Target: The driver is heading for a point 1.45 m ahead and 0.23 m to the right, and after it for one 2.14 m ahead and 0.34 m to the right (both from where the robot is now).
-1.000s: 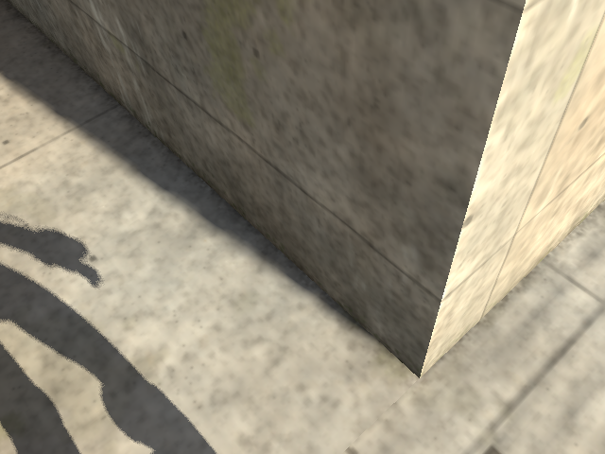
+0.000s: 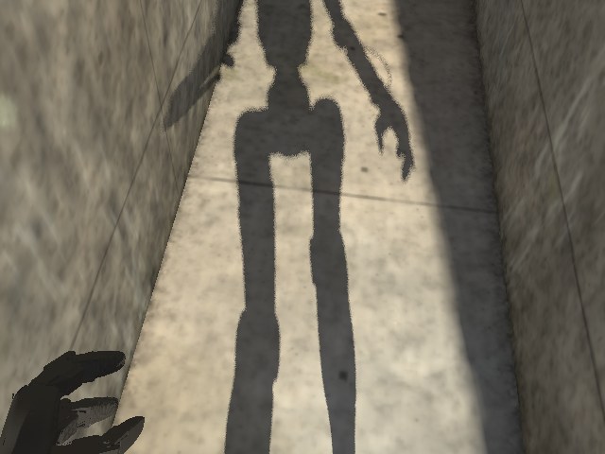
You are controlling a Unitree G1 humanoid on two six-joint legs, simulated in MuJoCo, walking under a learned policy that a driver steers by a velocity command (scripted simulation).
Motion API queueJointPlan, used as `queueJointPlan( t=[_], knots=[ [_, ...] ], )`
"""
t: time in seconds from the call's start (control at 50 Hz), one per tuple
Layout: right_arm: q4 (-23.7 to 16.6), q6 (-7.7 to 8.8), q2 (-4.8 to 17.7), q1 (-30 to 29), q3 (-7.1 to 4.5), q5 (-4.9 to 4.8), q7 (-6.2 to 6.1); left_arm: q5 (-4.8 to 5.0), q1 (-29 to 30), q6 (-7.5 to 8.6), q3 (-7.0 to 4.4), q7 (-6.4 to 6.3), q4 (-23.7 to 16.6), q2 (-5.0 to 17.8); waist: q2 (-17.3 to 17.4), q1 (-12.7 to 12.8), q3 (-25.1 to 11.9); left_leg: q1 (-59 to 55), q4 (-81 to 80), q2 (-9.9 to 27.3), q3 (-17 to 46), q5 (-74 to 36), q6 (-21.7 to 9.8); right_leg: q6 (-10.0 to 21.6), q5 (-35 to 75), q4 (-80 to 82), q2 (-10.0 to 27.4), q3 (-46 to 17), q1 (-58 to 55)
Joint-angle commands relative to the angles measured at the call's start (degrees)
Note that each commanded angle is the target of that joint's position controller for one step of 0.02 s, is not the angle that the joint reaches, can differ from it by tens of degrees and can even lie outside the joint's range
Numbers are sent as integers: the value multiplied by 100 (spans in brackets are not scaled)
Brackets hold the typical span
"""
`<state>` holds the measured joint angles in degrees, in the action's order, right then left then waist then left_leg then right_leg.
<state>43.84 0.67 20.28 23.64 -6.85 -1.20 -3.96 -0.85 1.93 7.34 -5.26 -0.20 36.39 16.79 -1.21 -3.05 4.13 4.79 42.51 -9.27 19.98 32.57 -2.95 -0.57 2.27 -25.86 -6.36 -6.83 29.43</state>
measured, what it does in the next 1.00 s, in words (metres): walks ahead: left foot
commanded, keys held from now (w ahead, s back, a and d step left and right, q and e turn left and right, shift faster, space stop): shift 1.00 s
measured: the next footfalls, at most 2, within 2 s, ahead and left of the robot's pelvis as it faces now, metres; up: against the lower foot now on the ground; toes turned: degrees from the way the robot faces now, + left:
left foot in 0.34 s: +0.16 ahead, +0.10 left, +0.00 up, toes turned +2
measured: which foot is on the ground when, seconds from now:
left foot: up 0.00-0.32, down 0.34-1.00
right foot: down 0.00-1.00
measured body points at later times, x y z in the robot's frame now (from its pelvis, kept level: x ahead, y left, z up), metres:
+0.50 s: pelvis +0.12 -0.02 +0.03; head +0.13 +0.01 +0.48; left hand +0.20 +0.25 -0.10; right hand +0.34 -0.23 -0.05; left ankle +0.12 +0.10 -0.71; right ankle +0.15 -0.11 -0.71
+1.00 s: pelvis +0.17 -0.01 +0.03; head +0.19 +0.01 +0.48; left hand +0.22 +0.27 -0.11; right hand +0.32 -0.27 -0.08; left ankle +0.12 +0.10 -0.71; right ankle +0.15 -0.11 -0.71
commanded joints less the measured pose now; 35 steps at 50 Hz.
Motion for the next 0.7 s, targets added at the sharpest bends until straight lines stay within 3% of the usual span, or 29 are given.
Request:
queueJointPlan(
  t=[0.02, 0.04, 0.06, 0.08, 0.12, 0.14, 0.18, 0.22, 0.28, 0.34, 0.36, 0.38, 0.4, 0.42, 0.44, 0.46, 0.48, 0.58, 0.6, 0.62, 0.7],
  knots=[
    [-288, 77, 185, 1606, 187, -14, 70, -103, -1668, -55, -301, -21, 33, 1115, -1558, 167, -3250, 2549, 4036, 206, -436, 918, 552, 1995, 1842, -46, 3251, -3999, -5142],
    [-256, 4, 650, 935, 105, 84, 38, -18, -1193, -164, -172, -17, -227, 686, -1031, 379, -2621, 2577, 4255, 513, -747, 389, 694, 1823, 1354, 183, 2612, -3183, -4387],
    [-405, -11, 833, 210, 77, 204, 32, -66, -987, -256, -70, -33, -240, 472, -409, 499, -1998, 2614, 4076, 615, -1053, 125, 758, 1631, 1526, 250, 2245, -2155, -3647],
    [-599, -64, 832, -341, 80, 265, -22, -80, -1067, -339, -45, -26, -217, 483, 47, 604, -1659, 2593, 3841, 604, -1245, 102, 849, 1582, 2016, 258, 2008, -1713, -3179],
    [-853, -128, 598, -878, 155, 222, -16, -171, -1077, -386, -86, -65, -84, 628, -27, 508, -1067, 2441, 3264, 700, -1335, -119, 840, 1589, 2672, 405, 1674, -1198, -2355],
    [-947, -164, 351, -952, 264, 198, -18, -168, -1080, -382, -40, -65, -18, 470, -102, 441, -1071, 2403, 2759, 772, -1331, -89, 847, 1596, 2708, 406, 1565, -1092, -2316],
    [-958, -206, 85, -914, 378, 196, -69, -139, -993, -415, -28, -54, 49, 411, -323, 286, -1119, 2173, 1580, 954, -1400, -189, 859, 1608, 2425, 520, 1535, -1012, -2160],
    [-981, -242, 23, -1049, 448, 173, -58, -114, -848, -500, -108, -48, 26, 681, -507, 241, -1199, 1675, 623, 1031, -1538, -646, 852, 1624, 2102, 640, 1486, -909, -1936],
    [-931, -230, 53, -1168, 483, 204, 28, -26, -794, -548, -109, -40, -18, 747, -545, 214, -1172, 826, -447, 1026, -1659, -1576, 702, 1500, 661, 952, 1510, -894, -1497],
    [-1003, -234, 112, -1384, 446, 361, 74, 75, -1062, -514, 8, -19, 73, 531, -324, 153, -1044, -162, -1567, 1061, -1634, -2072, 368, 930, -1629, 1025, 1253, -751, -905],
    [-1097, -186, 225, -1561, 443, 457, 23, 55, -1209, -531, 85, -43, 173, 335, -215, 215, -951, -256, -1751, 1457, -1261, -2181, 175, 622, -2370, 1053, 1099, -644, -744],
    [-1084, -138, 474, -1834, 375, 510, 26, 21, -1471, -545, 107, -80, 146, 221, 545, 536, -815, 497, -1861, 1662, -869, -1637, -26, 395, -2516, 867, 754, -242, -1143],
    [-1138, -83, 220, -2112, 433, 494, 31, -5, -1429, -544, 101, -106, 168, 261, 805, 580, -631, 996, -2132, 1658, -744, -1191, -45, 284, -2212, 661, 732, -117, -1534],
    [-1123, -19, -13, -2203, 498, 486, 30, -23, -1396, -537, 85, -114, 195, 300, 814, 586, -515, 1195, -2210, 1594, -774, -1079, 64, 257, -1924, 603, 740, -99, -1704],
    [-1055, 45, -42, -2105, 545, 487, 27, -14, -1585, -565, 46, -110, 359, 362, 725, 567, -369, 1247, -2282, 1552, -740, -1255, 215, 231, -1758, 629, 772, -132, -1792],
    [-901, 152, -7, -1971, 528, 539, 49, -104, -1761, -587, 42, -140, 496, 387, 582, 603, -333, 1292, -2208, 1513, -832, -1525, 292, 212, -1389, 590, 770, -72, -1930],
    [-826, 219, 8, -1868, 515, 501, 53, -108, -1795, -592, 36, -147, 536, 383, 529, 567, -340, 1207, -2120, 1447, -914, -1868, 343, 236, -1100, 602, 791, -92, -1982],
    [-524, 277, -23, -1658, 495, 401, 19, -20, -1675, -583, 30, -145, 740, 297, 332, 434, -626, 774, -1947, 1364, -1025, -2977, 346, 278, -255, 698, 807, -86, -2276],
    [-479, 292, -58, -1572, 507, 372, 6, 14, -1453, -625, -4, -130, 703, 346, 296, 383, -675, 663, -1919, 1338, -1000, -3103, 306, 222, -45, 631, 773, -100, -2318],
    [-399, 282, 66, -1525, 490, 351, 32, 20, -1438, -675, 21, -138, 724, 282, 255, 464, -700, 702, -1920, 1398, -977, -3271, 306, 206, 107, 649, 776, -128, -2503],
    [-202, 299, 103, -1492, 472, 341, 66, 18, -1476, -813, 12, -163, 927, 297, 234, 493, -727, 713, -2028, 1376, -992, -3565, 309, 215, 441, 677, 774, -129, -2862]
  ],
)
Keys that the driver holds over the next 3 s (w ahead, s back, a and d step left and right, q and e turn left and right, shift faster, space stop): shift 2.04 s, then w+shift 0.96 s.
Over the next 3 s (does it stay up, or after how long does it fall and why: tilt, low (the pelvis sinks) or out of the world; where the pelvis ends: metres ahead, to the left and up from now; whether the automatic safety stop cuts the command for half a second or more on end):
stays up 0.66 -0.06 -0.01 its command is cut before an obstacle after 2.4 s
